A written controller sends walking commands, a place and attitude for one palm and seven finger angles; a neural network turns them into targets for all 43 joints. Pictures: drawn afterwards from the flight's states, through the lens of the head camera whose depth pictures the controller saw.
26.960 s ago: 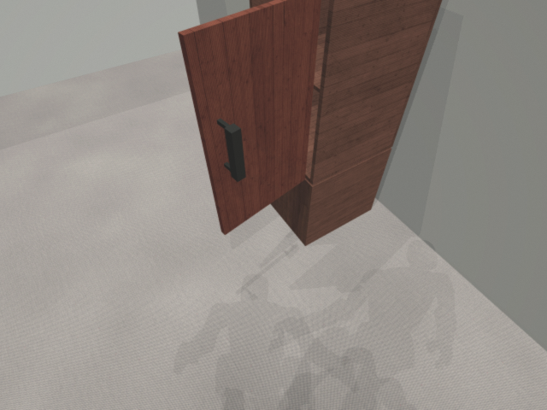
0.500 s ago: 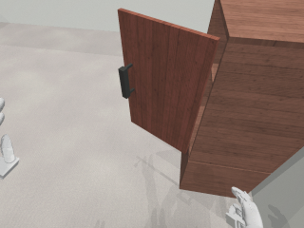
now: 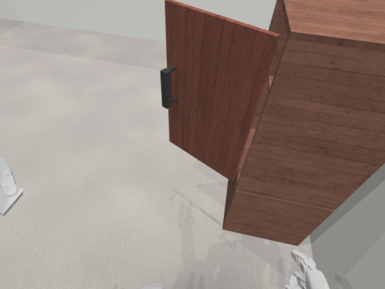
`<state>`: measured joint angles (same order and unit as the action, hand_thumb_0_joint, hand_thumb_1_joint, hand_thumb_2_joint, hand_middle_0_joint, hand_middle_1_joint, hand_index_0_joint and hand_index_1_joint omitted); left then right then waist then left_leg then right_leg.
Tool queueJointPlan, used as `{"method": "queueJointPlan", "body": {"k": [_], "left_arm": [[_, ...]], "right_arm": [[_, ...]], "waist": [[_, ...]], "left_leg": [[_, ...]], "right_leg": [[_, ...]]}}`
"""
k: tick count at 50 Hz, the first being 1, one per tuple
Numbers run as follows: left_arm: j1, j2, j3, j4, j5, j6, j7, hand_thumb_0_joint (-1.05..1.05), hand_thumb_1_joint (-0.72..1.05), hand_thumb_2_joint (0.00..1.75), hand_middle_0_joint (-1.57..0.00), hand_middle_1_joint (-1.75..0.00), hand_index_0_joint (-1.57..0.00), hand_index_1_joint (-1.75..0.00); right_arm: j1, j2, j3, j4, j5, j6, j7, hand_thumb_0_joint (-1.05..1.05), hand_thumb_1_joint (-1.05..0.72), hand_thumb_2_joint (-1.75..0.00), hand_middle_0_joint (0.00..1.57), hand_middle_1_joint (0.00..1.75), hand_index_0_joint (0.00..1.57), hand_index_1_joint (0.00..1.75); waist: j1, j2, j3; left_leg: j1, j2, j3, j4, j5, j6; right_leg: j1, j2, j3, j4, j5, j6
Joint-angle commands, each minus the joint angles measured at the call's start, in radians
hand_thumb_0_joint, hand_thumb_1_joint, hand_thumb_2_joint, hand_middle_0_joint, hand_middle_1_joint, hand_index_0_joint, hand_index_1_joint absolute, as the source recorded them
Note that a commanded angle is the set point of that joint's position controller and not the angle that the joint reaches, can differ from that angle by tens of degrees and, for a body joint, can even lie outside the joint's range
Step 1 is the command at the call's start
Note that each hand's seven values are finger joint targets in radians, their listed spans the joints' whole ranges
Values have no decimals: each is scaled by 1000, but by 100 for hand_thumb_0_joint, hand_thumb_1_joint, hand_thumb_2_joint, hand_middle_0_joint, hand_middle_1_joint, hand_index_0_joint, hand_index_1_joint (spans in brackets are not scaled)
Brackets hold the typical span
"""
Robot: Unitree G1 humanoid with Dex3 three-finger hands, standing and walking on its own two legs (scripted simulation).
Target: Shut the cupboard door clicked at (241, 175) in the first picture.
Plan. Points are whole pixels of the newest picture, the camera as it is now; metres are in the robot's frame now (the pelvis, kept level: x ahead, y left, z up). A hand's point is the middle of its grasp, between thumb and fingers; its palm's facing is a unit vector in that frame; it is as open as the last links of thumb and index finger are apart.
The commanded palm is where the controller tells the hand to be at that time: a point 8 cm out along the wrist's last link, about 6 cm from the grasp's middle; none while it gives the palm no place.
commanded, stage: step back with the hand held close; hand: left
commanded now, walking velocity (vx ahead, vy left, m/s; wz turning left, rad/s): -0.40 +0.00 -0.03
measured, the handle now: (170, 87) +0.76 +0.13 +0.00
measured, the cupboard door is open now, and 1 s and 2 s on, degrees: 63 63 63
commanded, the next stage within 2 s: stop stepping back and stand still in 0.50 s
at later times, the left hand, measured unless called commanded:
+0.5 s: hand out of the picture +0.06 +0.28 +0.19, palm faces +0.60 -0.71 -0.37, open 7.4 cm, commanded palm +0.02 +0.31 +0.20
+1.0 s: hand out of the picture +0.03 +0.28 +0.18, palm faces +0.45 -0.81 -0.38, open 7.4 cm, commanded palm -0.03 +0.31 +0.20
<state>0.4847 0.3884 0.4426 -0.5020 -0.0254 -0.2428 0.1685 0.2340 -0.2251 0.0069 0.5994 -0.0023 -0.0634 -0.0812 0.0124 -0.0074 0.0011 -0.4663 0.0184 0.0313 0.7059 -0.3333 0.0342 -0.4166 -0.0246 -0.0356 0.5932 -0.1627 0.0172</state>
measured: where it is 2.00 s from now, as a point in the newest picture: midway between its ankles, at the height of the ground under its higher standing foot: outside the picture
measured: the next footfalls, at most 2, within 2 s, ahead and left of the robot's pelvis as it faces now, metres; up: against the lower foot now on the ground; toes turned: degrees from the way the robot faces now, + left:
left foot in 0.54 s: -0.11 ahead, +0.11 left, +0.00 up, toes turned +2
right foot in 0.76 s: -0.19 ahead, -0.09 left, +0.00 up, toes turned -4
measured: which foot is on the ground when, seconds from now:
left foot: down 0.00-0.34, up 0.36-0.52, down 0.54-1.00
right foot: down 0.00-0.54, up 0.56-0.74, down 0.76-1.00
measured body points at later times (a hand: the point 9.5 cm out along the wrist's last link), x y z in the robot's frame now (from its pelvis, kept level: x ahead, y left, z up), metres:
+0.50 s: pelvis -0.09 +0.00 +0.01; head -0.11 +0.02 +0.46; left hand +0.03 +0.32 +0.21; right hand +0.11 -0.22 -0.06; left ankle -0.08 +0.12 -0.69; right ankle +0.02 -0.13 -0.72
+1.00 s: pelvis -0.18 +0.01 +0.01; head -0.21 +0.04 +0.46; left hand +0.00 +0.32 +0.20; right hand -0.09 -0.26 -0.07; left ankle -0.14 +0.10 -0.72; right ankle -0.16 -0.11 -0.72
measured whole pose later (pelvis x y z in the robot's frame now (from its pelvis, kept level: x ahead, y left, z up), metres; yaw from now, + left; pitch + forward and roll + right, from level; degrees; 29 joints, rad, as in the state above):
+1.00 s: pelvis -0.18 +0.01 +0.01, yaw -1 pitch -1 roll -1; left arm 0.53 0.42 0.43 -0.44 -0.04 -0.17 0.19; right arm 0.33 -0.25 0.00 0.69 0.00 -0.07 -0.08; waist -0.05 -0.04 -0.07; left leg -0.31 0.01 0.05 0.58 -0.25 0.03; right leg -0.28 0.03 -0.01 0.56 -0.29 -0.01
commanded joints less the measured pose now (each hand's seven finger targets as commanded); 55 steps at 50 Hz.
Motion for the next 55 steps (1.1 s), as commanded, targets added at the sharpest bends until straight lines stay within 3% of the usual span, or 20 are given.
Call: {"method": "queueJointPlan", "body": {"k": [1,8,12,15,17,18,22,24,25,27,28,29,32,36,39,41,46,50,52,55], "left_arm": [[-48,223,118,-178,-9,-63,29,0,90,90,-20,-30,-20,-30],[22,254,196,-249,-5,-82,21,0,90,90,-20,-30,-20,-30],[93,260,241,-183,18,-93,3,0,90,90,-20,-30,-20,-30],[61,239,195,-219,-17,-87,-2,0,90,90,-20,-30,-20,-30],[8,260,159,-243,-21,-58,24,0,90,90,-20,-30,-20,-30],[-12,245,116,-223,-12,-32,37,0,90,90,-20,-30,-20,-30],[-164,239,78,-227,9,-21,30,0,90,90,-20,-30,-20,-30],[-172,214,60,-171,1,-20,30,0,90,90,-20,-30,-20,-30],[-187,211,58,-170,-4,-29,28,0,90,90,-20,-30,-20,-30],[-209,203,65,-217,12,-53,28,0,90,90,-20,-30,-20,-30],[-187,214,101,-207,-4,-56,28,0,90,90,-20,-30,-20,-30],[-125,215,122,-165,-17,-59,19,0,90,90,-20,-30,-20,-30],[-54,185,109,-322,-36,-38,-5,0,90,90,-20,-30,-20,-30],[-7,179,83,-272,-24,3,2,0,90,90,-20,-30,-20,-30],[-84,235,113,-149,-24,26,20,0,90,90,-20,-30,-20,-30],[-101,230,101,-84,-20,25,36,0,90,90,-20,-30,-20,-30],[-42,214,83,-138,-10,11,36,0,90,90,-20,-30,-20,-30],[-18,223,96,-207,1,-6,28,0,90,90,-20,-30,-20,-30],[-42,240,114,-214,15,-3,21,0,90,90,-20,-30,-20,-30],[7,197,85,-191,12,1,23,0,90,90,-20,-30,-20,-30]], "right_arm": [[-82,-122,-52,-146,-2,-55,-7,0,-90,-90,20,30,20,30],[-121,-133,-64,-173,2,-73,-18,0,-90,-90,20,30,20,30],[-136,-164,-90,-176,4,-96,-12,0,-90,-90,20,30,20,30],[-104,-119,-79,-149,7,-96,-5,0,-90,-90,20,30,20,30],[-96,-89,-86,-110,5,-77,8,0,-90,-90,20,30,20,30],[-127,-78,-81,-97,-7,-62,12,0,-90,-90,20,30,20,30],[-130,-58,-46,-96,-14,-50,-8,0,-90,-90,20,30,20,30],[-102,-79,-39,-76,-7,-46,-26,0,-90,-90,20,30,20,30],[-99,-96,-44,-72,0,-50,-32,0,-90,-90,20,30,20,30],[-113,-133,-70,-102,-6,-70,-41,0,-90,-90,20,30,20,30],[-91,-91,-77,-97,-12,-85,-33,0,-90,-90,20,30,20,30],[-89,-97,-93,-91,-8,-95,-18,0,-90,-90,20,30,20,30],[-84,-110,-95,-125,4,-107,23,0,-90,-90,20,30,20,30],[-96,-105,-50,-154,23,-105,34,0,-90,-90,20,30,20,30],[-96,-88,-36,-131,4,-78,18,0,-90,-90,20,30,20,30],[-92,-78,-35,-103,8,-75,9,0,-90,-90,20,30,20,30],[-86,-96,-29,-99,3,-64,-5,0,-90,-90,20,30,20,30],[-95,-124,-33,-108,1,-90,-17,0,-90,-90,20,30,20,30],[-90,-118,-36,-115,-10,-101,-18,0,-90,-90,20,30,20,30],[-64,-117,-41,-104,-13,-113,-11,0,-90,-90,20,30,20,30]], "waist": [[-30,-4,-61],[-8,210,-172],[-7,272,-116],[-21,52,-98],[-17,-134,-123],[-6,-171,-89],[-25,-208,-16],[-38,-110,0],[-43,30,-8],[-30,376,-56],[-21,283,-126],[-17,241,-207],[-6,223,-233],[-21,162,-98],[-37,-134,17],[-25,-163,-41],[-39,-9,-28],[-31,263,-15],[-28,277,36],[-29,193,14]], "left_leg": [[-61,31,-91,-195,-216,3],[-334,211,-270,-457,-281,83],[-520,260,-240,-458,-550,105],[-213,117,-89,-212,-327,7],[77,4,-1,195,-160,-77],[67,7,-33,366,-163,-80],[153,5,-21,191,-111,-55],[198,-12,-10,-161,-45,-44],[185,15,7,-326,-1,-43],[-2,349,-272,-456,186,81],[91,379,-213,-410,358,114],[101,382,-161,-389,289,120],[182,322,-84,-301,364,99],[-6,205,-19,-300,-243,0],[21,40,17,40,-145,-59],[58,34,-23,114,-54,-49],[198,14,-5,-214,-40,-14],[53,239,-371,-584,-472,73],[-54,243,-367,-645,-530,62],[38,203,-245,-554,-327,37]], "right_leg": [[46,-81,176,-215,-327,-50],[434,95,34,210,5,8],[535,123,75,238,-142,3],[184,-6,262,-40,-202,-78],[-152,-283,580,-367,-448,-190],[-179,-335,583,-412,-390,-221],[-191,-199,336,-325,-63,-140],[-132,-115,246,-214,-2,-74],[-70,-64,214,-114,19,-47],[35,77,88,300,-202,24],[-24,90,104,447,-299,17],[11,86,105,530,-310,15],[37,50,59,332,-282,17],[248,60,-9,-72,-164,4],[-3,-207,405,-400,-436,-160],[35,-231,431,-411,-473,-167],[41,-128,204,-285,-412,-109],[136,66,12,75,-249,-15],[185,78,-5,150,-223,-17],[235,77,-36,-48,-205,-23]]}}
